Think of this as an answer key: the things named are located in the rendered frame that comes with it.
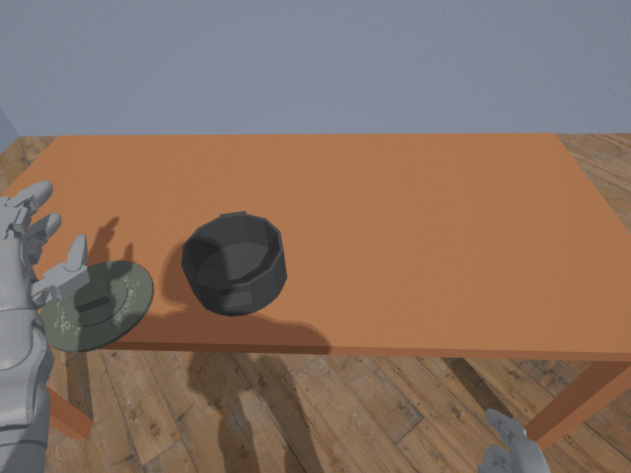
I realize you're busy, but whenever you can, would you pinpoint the pot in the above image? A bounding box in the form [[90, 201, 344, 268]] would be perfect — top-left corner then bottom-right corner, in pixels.
[[181, 211, 287, 316]]

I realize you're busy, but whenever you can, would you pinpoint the lid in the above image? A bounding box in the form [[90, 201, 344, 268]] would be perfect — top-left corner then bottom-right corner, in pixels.
[[39, 260, 154, 353]]

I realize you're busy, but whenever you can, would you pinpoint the robot left hand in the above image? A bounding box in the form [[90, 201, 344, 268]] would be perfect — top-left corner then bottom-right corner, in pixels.
[[0, 180, 90, 312]]

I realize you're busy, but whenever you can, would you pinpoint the robot left forearm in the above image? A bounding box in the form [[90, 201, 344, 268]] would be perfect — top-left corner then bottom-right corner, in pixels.
[[0, 308, 54, 473]]

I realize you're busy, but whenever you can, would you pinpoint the knob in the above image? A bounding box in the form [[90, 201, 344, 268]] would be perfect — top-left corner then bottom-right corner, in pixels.
[[73, 275, 110, 313]]

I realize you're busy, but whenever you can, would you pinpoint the table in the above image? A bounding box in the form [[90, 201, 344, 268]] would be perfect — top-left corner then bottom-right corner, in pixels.
[[0, 133, 631, 451]]

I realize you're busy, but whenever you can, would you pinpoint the robot right hand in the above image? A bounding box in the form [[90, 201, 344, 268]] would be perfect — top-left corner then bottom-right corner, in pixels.
[[477, 409, 551, 473]]

